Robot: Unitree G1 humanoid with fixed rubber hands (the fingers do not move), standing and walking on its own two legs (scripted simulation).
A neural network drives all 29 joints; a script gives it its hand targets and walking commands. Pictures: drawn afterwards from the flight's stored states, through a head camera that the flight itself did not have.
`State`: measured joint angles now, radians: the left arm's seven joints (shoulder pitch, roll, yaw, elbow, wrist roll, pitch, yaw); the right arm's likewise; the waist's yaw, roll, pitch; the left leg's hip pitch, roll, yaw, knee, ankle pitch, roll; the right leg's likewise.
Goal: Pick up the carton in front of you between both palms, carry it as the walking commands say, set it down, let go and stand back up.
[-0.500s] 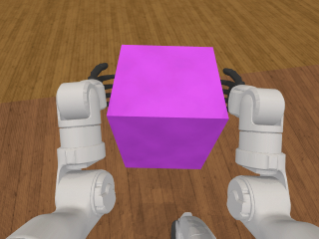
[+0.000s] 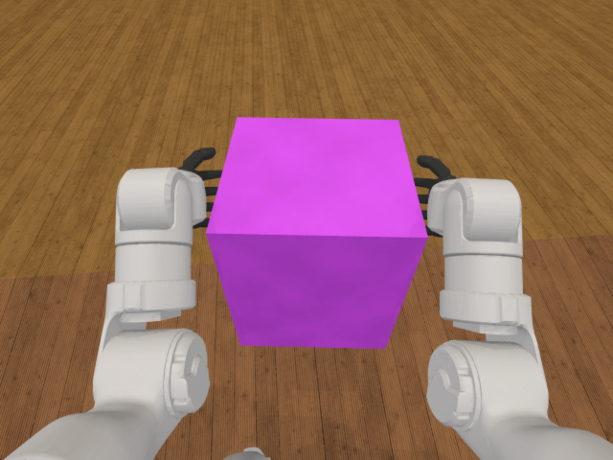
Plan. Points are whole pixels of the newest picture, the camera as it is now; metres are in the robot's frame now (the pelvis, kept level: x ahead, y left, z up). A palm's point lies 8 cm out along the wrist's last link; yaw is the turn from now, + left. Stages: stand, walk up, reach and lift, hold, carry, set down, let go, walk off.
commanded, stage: carry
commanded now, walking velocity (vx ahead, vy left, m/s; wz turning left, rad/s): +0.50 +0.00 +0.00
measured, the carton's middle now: (315, 239) +0.38 +0.00 +0.09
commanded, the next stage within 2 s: none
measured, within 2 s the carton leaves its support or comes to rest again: neither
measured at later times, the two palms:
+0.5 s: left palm (213, 42) +0.66 +0.15 +0.23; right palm (397, 29) +0.70 -0.14 +0.24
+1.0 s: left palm out of the picture +1.03 +0.10 +0.29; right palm out of the picture +0.99 -0.19 +0.29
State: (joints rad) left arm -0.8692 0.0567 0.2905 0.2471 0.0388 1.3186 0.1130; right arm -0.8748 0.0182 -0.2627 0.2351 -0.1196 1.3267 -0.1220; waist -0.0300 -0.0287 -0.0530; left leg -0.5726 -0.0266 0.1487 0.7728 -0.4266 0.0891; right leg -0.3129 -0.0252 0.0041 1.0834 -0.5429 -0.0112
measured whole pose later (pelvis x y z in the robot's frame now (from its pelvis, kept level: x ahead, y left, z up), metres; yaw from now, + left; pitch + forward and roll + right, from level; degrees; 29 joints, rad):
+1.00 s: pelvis +0.63 +0.00 +0.12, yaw -1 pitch +4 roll -1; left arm -0.88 0.01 0.33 0.08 0.10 1.37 0.12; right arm -0.88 -0.02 -0.24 0.12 0.00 1.34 -0.17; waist -0.12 0.02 0.00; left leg -0.23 0.00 0.12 0.49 -0.52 0.06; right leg -0.73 -0.02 -0.07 0.90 -0.42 -0.04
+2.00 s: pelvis +1.32 -0.01 +0.16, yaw +2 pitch +5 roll +0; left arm -0.58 -0.08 0.22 0.09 0.12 1.21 0.12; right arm -0.58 0.04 -0.24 0.09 -0.09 1.21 -0.11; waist 0.02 0.01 -0.02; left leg -0.31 -0.01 0.02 1.15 -0.44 0.00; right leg -0.46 0.02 -0.19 0.49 -0.12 -0.10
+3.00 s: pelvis +1.97 +0.00 +0.17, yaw +2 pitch +4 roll +0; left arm -0.17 -0.13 0.09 -0.19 0.14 1.20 0.09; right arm -0.15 0.13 -0.13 -0.24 -0.13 1.22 -0.08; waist 0.01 0.03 -0.13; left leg -0.32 0.07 0.06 1.11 -0.43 0.00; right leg -0.42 -0.05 -0.24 0.50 -0.15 -0.07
